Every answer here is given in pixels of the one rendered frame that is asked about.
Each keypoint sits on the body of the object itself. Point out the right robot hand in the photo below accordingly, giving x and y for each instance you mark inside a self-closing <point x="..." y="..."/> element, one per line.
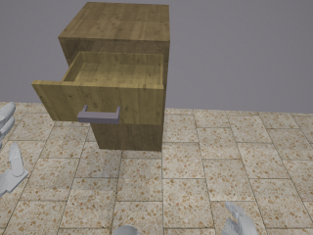
<point x="245" y="225"/>

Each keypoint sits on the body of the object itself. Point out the handle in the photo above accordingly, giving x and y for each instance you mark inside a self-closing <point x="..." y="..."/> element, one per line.
<point x="98" y="117"/>

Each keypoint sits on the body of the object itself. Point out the robot left thigh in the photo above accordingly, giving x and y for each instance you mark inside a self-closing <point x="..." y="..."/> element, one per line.
<point x="126" y="230"/>

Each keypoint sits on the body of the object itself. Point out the drawer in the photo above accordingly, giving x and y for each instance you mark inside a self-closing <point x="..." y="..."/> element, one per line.
<point x="104" y="81"/>

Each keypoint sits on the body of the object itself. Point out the left robot hand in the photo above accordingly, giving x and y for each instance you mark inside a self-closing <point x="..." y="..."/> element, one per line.
<point x="10" y="178"/>

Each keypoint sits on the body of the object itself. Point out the cabinet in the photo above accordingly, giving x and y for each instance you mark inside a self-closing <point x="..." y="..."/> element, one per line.
<point x="122" y="28"/>

